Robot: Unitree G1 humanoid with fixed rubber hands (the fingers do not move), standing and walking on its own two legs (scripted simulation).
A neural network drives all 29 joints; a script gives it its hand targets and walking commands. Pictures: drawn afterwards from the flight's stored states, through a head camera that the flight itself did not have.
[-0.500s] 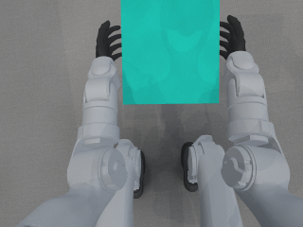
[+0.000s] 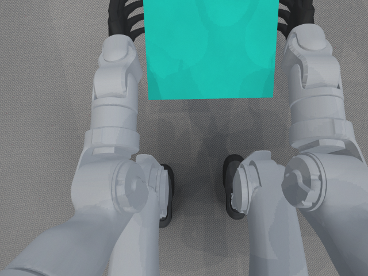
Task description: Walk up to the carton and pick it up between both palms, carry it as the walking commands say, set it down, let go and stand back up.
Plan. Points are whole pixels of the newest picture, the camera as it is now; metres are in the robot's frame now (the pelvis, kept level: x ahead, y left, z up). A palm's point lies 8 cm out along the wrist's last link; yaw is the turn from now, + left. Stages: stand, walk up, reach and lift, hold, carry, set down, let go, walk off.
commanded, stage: set down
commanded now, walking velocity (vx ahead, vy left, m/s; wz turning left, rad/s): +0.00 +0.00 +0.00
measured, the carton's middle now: (204, 25) +0.57 -0.04 -0.21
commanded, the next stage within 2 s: none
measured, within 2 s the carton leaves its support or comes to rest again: rests again in 1.00 s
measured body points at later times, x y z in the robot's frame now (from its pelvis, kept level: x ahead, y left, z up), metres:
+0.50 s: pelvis +0.00 +0.00 -0.05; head +0.38 -0.03 +0.19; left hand +0.57 +0.11 -0.22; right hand +0.56 -0.19 -0.23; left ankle +0.09 +0.12 -0.40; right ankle +0.11 -0.12 -0.40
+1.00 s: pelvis -0.01 +0.00 -0.07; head +0.37 -0.02 +0.17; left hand +0.57 +0.12 -0.23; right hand +0.56 -0.19 -0.23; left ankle +0.09 +0.12 -0.40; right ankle +0.11 -0.12 -0.40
